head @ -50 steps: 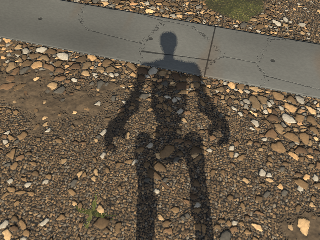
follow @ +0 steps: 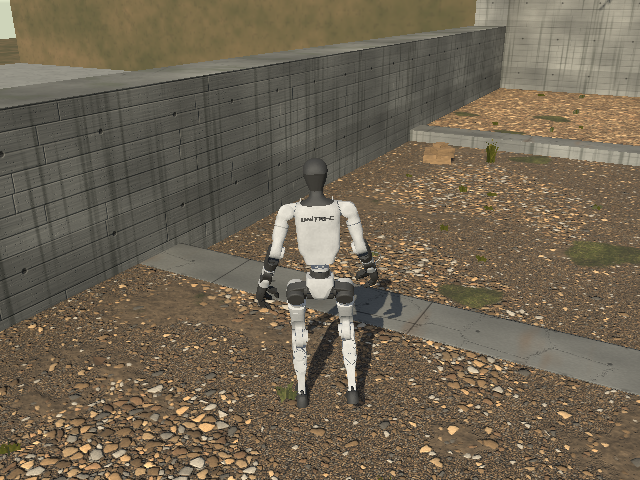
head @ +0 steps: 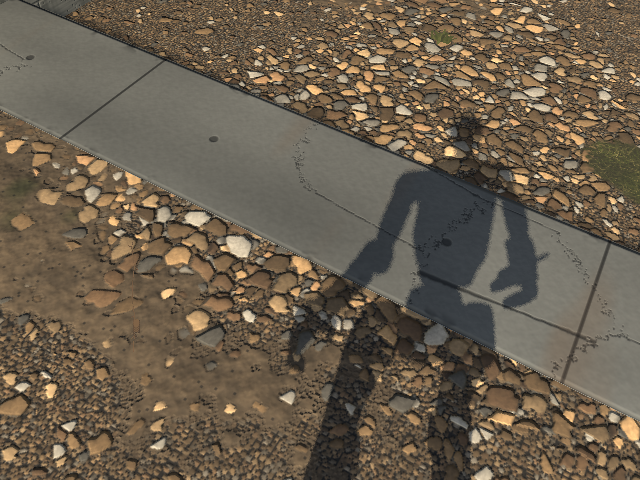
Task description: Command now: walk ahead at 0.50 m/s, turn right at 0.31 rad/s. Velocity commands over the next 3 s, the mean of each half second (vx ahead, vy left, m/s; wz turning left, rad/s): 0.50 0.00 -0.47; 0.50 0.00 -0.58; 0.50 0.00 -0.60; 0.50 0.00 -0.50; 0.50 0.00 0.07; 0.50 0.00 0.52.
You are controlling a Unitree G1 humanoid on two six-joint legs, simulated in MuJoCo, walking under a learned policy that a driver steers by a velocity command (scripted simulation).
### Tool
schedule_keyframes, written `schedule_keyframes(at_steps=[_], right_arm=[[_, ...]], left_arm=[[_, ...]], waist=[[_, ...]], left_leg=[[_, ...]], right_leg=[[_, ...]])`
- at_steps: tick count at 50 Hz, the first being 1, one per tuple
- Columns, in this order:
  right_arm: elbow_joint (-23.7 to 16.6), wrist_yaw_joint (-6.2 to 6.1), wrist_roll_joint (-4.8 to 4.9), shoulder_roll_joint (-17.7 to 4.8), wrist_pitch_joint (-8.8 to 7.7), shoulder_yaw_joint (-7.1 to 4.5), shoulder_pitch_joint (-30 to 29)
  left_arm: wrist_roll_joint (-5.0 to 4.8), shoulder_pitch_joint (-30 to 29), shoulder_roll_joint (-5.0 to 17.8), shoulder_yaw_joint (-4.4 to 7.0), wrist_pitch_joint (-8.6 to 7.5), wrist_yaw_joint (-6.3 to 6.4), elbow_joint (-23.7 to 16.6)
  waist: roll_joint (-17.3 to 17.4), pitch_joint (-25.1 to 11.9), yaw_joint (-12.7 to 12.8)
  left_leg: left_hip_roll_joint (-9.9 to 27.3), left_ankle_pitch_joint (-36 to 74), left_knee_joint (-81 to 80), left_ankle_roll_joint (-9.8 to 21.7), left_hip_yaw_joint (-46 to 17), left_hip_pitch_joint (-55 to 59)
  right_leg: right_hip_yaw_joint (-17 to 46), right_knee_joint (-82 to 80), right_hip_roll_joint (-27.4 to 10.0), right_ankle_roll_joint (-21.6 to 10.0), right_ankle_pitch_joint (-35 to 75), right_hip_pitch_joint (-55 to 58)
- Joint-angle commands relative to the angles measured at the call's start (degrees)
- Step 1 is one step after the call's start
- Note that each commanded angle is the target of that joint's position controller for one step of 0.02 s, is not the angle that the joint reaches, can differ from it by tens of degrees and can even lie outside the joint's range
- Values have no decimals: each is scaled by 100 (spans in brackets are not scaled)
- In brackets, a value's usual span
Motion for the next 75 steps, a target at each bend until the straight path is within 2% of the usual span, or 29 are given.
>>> schedule_keyframes(at_steps=[1, 9, 14, 17, 19, 20, 21, 22, 23, 24, 26, 30, 35, 40, 43, 44, 45, 46, 47, 49, 58, 59, 62, 68, 71, 72, 73, 74, 75], right_arm=[[-87, 3, -47, -579, -184, -200, 155], [321, -167, -49, -869, -202, -309, 399], [598, -206, 65, -1060, -7, -384, 885], [603, -256, 114, -1261, 133, -434, 811], [564, -308, 141, -1397, 223, -459, 692], [519, -331, 152, -1347, 208, -421, 621], [270, -275, -81, -649, 96, -209, 1060], [108, -181, -18, -520, -155, -86, 996], [-50, -99, 226, -976, -311, -211, 219], [-158, -86, 279, -940, -389, -184, -9], [-33, -153, 34, -972, -352, -241, 100], [-74, -159, -66, -731, -114, -206, 155], [-342, -93, -12, -479, -145, -67, -973], [-451, 20, 97, -850, -258, -196, -1151], [-213, -27, 29, -1121, -341, -371, -43], [-149, -78, -49, -1437, -342, -446, 775], [57, -22, -107, -1820, -262, -536, 1095], [-76, 6, 9, -1224, -247, -407, 872], [-114, -26, 38, -936, -207, -324, 652], [-83, -49, -35, -713, -154, -238, 257], [293, -116, -15, -939, -174, -316, 291], [163, -43, -530, -176, -383, -34, 685], [326, -10, -476, -646, -372, -72, 1051], [642, 60, -449, -1019, -240, -62, 1287], [724, 56, -560, -1333, -261, -120, 1104], [777, 117, -782, -909, -282, 31, 1434], [506, 288, -970, -23, -349, 368, 2308], [539, 384, -487, -455, -314, 236, 1199], [129, 348, -279, -468, -337, 207, 69]], left_arm=[[2, 105, 334, 134, 79, 21, -352], [67, -960, 59, 69, 109, -115, -749], [61, -1796, -1, 4, 100, -295, -1220], [50, -1683, 169, 90, 120, -372, -1395], [25, -657, 551, 307, 153, -332, -1228], [30, 286, 902, 503, 185, -235, -1004], [25, 656, 1558, 654, 225, -108, -918], [45, 607, 1538, 583, 135, -135, -1109], [89, 569, 1084, 453, 76, -160, -1077], [76, 294, 900, 400, 29, -155, -1064], [99, -404, 545, 284, 12, -121, -1219], [125, -483, 683, 314, -18, -7, -1279], [56, -89, 826, 362, 68, 119, -1144], [20, 182, 785, 367, 130, 153, -1032], [74, 49, 457, 267, 149, 142, -1117], [180, 204, 76, 127, 138, 127, -1209], [-41, 922, -75, 68, 84, 125, -1425], [-87, 805, 564, 182, 98, 150, -1223], [-35, 223, 811, 260, 133, 145, -1289], [72, -194, 680, 276, 166, 133, -1383], [32, -719, 177, 176, 262, -27, -1602], [868, -169, -185, -128, 53, -410, -1173], [566, -1043, 49, -47, -124, -617, -1261], [541, -1564, 157, -138, -86, -503, -1461], [368, -536, 673, 96, -205, -391, -1258], [428, 535, 939, 259, -207, -251, -922], [336, 1796, 1286, 321, -137, -105, -625], [488, 2299, 993, 234, -113, -136, -348], [510, 2109, 1100, 316, -253, -140, -184]], waist=[[933, -203, -59], [477, 231, -286], [383, 503, -582], [644, 180, -335], [784, -469, 292], [585, -944, 804], [-793, -1473, 493], [-850, -2362, 381], [-261, -1857, 686], [-93, -1137, 501], [184, -482, -13], [52, -307, -241], [-223, -148, 207], [-421, -171, 187], [-431, -654, -422], [375, -1469, -673], [2475, -1908, -264], [1626, -1382, -411], [1107, -763, -539], [685, -217, -371], [633, 33, -310], [643, -234, -388], [472, 204, -611], [762, 407, -425], [709, -238, 354], [359, -1104, 609], [-962, -3098, 458], [-15, -2314, 1191], [-82, -860, 1215]], left_leg=[[1460, 445, -1801, 837, -1317, 956], [1353, 1458, -2064, 686, 180, 1264], [1641, 2037, -1732, 617, 518, 2244], [1671, 4378, -876, 449, 762, 2583], [1539, 5668, 673, 282, 903, 2376], [1306, 4862, 2051, 58, 981, 1488], [585, 374, 4173, -297, 872, -943], [-323, -2465, 5404, -404, -501, -2279], [35, -2028, 5479, -275, -1013, -2885], [272, -1506, 5030, -170, -944, -2941], [643, -944, 4103, -251, -905, -2205], [631, -416, 3176, -596, -719, -1646], [194, 1379, 952, -719, -615, -1139], [78, 1072, 197, -497, -912, -785], [277, 644, -98, -67, -917, 841], [1308, 213, -85, 258, -1952, 2269], [2377, -1524, -879, 1103, -4790, 3594], [2322, -2658, -1123, 989, -4901, 3289], [2107, -2282, -1129, 767, -3928, 2680], [1663, -755, -1257, 666, -2653, 1652], [1449, 1271, -1797, 772, -499, 1473], [1687, 738, -2095, 1148, -497, 1807], [1585, 1091, -2042, 998, 11, 2234], [1808, 2744, -1725, 826, 658, 2618], [1494, 5354, 183, 482, 1253, 1997], [1295, 4317, 1759, 147, 1219, 646], [439, -256, 3482, -405, 757, -1356], [-283, -1836, 4866, -415, -247, -2489], [-35, -1621, 5202, -255, -864, -3347]], right_leg=[[317, 133, -446, 60, 693, -1073], [112, -1893, -302, 101, 2546, -1375], [-322, -2708, -203, -160, 2106, -1707], [-791, -2830, 209, -452, 1292, -1050], [-1000, -2963, 666, -756, 981, 403], [-691, -3390, 705, -1003, 1352, 1998], [1767, -3356, -751, -1776, 1416, 4192], [4592, -4396, -1664, -2626, 584, 5097], [3941, -4722, -1504, -2234, 619, 4816], [3119, -4749, -1277, -2005, 942, 3994], [2072, -4887, -818, -1714, 1999, 2434], [1430, -5183, -503, -1712, 2847, 1298], [1065, -5036, -89, -1263, 1966, 920], [1927, -4415, -461, -1075, 1266, 1542], [1863, -3192, -83, -714, 1451, 1342], [1294, -1506, 351, -479, 412, 652], [719, 201, 912, -200, -1498, -1317], [897, 906, 472, -108, -1142, -1922], [733, 1045, 304, -74, -606, -2049], [597, 679, -41, -14, 60, -1729], [251, -1054, -338, 148, 1549, -1690], [77, -1031, -328, 171, 1943, -1800], [-18, -1634, -258, 61, 2187, -2221], [-493, -2587, 168, -410, 1380, -1339], [-895, -3101, 948, -848, 1953, 1057], [-377, -2463, 779, -1296, 2695, 3215], [2628, -2885, -737, -2741, 2834, 6385], [3961, -3938, -1232, -2525, 2868, 6077], [3116, -4272, -1039, -1880, 2377, 4966]])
